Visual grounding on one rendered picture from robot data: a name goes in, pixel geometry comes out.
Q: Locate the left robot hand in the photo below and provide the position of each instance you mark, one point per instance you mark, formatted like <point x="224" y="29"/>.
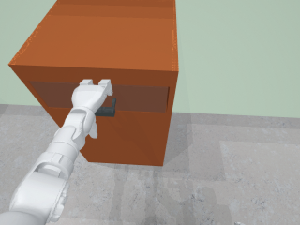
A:
<point x="92" y="97"/>

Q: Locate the cabinet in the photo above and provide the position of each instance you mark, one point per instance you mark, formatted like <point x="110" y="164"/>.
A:
<point x="130" y="42"/>

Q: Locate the drawer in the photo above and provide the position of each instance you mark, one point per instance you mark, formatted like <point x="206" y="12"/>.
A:
<point x="134" y="98"/>

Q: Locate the robot left forearm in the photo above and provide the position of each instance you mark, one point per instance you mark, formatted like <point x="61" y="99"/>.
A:
<point x="58" y="159"/>

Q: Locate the robot left upper arm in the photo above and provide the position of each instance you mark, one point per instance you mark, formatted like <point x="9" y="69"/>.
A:
<point x="41" y="200"/>

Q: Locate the handle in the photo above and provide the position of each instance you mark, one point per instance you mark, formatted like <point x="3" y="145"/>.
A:
<point x="107" y="111"/>

